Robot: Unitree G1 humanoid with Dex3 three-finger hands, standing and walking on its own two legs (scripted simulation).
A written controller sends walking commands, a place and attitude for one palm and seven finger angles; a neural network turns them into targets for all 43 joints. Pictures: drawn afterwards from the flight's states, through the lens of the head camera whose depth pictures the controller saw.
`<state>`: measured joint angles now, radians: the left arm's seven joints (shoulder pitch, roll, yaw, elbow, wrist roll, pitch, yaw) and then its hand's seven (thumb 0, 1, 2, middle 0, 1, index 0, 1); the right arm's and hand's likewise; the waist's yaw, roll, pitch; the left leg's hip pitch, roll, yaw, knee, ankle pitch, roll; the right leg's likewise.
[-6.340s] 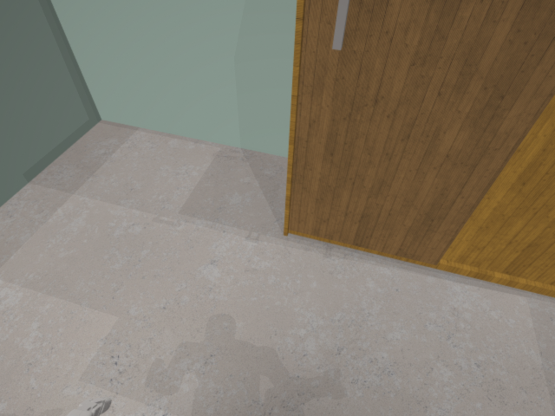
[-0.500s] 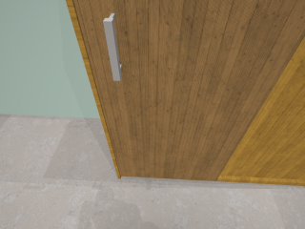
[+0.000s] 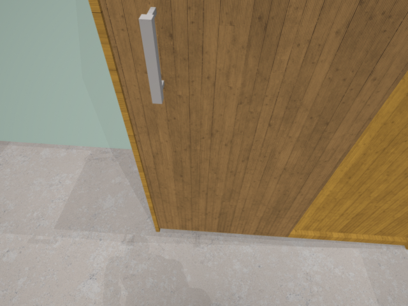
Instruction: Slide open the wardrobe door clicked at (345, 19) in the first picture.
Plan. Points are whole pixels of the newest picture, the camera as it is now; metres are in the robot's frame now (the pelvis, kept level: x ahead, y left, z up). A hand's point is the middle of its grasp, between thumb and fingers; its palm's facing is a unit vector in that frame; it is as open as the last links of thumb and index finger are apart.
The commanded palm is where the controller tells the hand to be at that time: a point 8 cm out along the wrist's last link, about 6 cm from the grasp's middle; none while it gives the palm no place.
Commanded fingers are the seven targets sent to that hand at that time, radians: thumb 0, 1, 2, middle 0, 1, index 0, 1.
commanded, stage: shuffle to correct the standing spot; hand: left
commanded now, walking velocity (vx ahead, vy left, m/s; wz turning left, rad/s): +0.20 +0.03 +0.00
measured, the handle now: (155, 58) +0.54 +0.15 +0.21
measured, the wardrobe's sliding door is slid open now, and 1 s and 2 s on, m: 0.00 0.00 0.00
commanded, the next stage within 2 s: come to a stop and stand still in 0.24 s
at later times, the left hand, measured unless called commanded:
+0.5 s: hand out of the picture +0.07 +0.19 -0.18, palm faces +0.03 -0.99 -0.17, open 7.4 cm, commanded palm none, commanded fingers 0.00 0.90 0.90 -0.20 -0.30 -0.20 -0.30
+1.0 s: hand (136, 297) +0.17 +0.17 -0.17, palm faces +0.07 -0.97 -0.23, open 7.3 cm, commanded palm none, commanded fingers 0.00 0.90 0.90 -0.20 -0.30 -0.20 -0.30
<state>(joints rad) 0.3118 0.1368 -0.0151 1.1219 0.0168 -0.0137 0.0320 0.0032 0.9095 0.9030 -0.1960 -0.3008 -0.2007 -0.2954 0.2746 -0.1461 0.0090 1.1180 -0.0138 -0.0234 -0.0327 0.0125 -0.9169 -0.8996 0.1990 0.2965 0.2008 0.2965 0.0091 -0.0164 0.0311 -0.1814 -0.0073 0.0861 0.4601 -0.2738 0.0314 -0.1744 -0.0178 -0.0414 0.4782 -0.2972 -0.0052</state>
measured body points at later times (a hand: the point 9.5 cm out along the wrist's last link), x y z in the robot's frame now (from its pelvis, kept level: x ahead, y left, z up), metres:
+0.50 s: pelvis +0.08 +0.02 +0.00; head +0.11 +0.04 +0.45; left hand +0.07 +0.25 -0.17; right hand +0.03 -0.19 -0.15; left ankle -0.01 +0.09 -0.74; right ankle +0.04 -0.10 -0.67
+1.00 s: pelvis +0.09 -0.02 -0.01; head +0.12 -0.02 +0.44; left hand +0.16 +0.22 -0.15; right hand +0.16 -0.26 -0.16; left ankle +0.05 +0.13 -0.68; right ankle +0.18 -0.09 -0.74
